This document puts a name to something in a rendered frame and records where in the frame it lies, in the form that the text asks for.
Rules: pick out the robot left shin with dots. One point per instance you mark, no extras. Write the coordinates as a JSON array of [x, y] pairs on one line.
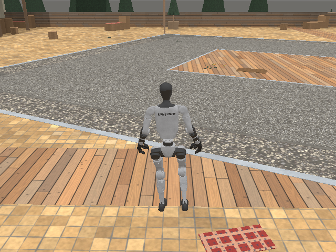
[[160, 184]]

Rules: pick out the robot right thigh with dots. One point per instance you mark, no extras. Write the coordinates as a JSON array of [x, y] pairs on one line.
[[180, 152]]

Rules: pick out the left robot hand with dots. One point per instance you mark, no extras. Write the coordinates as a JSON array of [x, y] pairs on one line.
[[145, 146]]

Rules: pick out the left robot upper arm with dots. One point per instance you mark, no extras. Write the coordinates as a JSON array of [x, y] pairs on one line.
[[147, 119]]

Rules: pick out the robot right forearm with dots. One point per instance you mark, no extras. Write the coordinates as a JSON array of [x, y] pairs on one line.
[[194, 136]]

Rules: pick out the robot left forearm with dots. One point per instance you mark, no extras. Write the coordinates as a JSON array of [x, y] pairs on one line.
[[142, 138]]

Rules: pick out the right robot upper arm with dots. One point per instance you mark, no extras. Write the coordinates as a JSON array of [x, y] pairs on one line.
[[186, 118]]

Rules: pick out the right robot hand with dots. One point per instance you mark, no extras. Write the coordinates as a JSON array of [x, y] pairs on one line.
[[199, 146]]

